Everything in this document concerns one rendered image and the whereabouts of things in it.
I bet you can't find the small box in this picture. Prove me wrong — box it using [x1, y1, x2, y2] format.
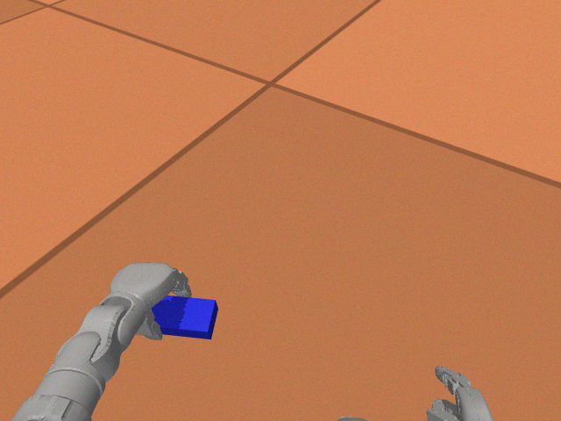
[152, 296, 218, 339]

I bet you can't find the right robot hand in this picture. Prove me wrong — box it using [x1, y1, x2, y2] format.
[426, 366, 494, 421]

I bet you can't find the left robot hand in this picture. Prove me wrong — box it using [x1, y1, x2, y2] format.
[110, 263, 191, 340]

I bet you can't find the left robot arm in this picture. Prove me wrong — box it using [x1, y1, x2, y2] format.
[11, 292, 146, 421]

